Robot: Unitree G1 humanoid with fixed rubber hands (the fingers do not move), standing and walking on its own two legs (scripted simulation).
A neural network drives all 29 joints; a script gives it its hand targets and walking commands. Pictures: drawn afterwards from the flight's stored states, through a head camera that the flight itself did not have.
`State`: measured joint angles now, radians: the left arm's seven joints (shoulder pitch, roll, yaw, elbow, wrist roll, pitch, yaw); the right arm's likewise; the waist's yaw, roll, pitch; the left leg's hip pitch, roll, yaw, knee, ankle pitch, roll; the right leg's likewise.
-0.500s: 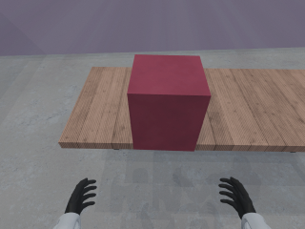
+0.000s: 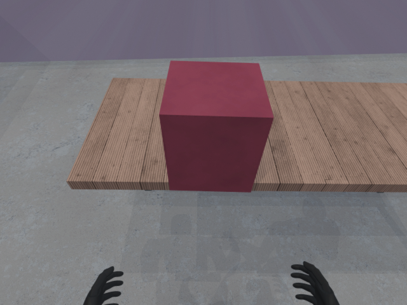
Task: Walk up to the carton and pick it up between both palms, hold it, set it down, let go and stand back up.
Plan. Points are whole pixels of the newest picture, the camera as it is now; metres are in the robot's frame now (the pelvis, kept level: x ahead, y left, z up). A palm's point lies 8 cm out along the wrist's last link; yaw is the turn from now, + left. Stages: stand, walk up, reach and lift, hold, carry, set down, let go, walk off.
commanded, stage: set down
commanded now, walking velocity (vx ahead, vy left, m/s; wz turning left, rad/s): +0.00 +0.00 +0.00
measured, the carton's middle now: (212, 129) +0.52 -0.02 +0.06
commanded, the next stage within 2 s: let go in 0.08 s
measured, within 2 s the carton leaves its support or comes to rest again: neither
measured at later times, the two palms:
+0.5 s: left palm out of the picture +0.15 +0.23 -0.09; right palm out of the picture +0.14 -0.23 -0.09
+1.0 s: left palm out of the picture +0.10 +0.25 -0.12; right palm out of the picture +0.06 -0.24 -0.12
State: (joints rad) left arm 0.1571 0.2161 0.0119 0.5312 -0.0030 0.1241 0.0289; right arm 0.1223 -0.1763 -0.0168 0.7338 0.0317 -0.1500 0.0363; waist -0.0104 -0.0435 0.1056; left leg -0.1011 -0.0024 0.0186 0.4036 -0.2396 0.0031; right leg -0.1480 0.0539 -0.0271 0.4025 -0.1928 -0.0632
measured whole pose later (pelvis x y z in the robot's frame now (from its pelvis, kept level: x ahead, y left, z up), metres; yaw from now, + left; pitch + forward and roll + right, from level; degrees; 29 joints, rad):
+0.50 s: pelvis +0.00 +0.00 +0.00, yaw -1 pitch -4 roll +1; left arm 0.18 0.22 0.00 0.54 -0.01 0.12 0.04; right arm 0.18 -0.16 -0.04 0.74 -0.02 -0.19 0.03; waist 0.00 -0.05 0.10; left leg -0.12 0.00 0.03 0.43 -0.25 0.00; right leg -0.17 0.05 -0.02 0.44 -0.21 -0.06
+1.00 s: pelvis +0.01 +0.01 -0.01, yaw -2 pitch +1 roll -1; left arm 0.33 0.21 0.03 0.72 0.04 -0.02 -0.01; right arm 0.29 -0.21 -0.06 0.81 -0.04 0.02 0.01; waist 0.00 0.00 -0.03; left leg -0.25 0.02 0.06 0.56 -0.33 0.02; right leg -0.30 0.07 0.00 0.52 -0.24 -0.05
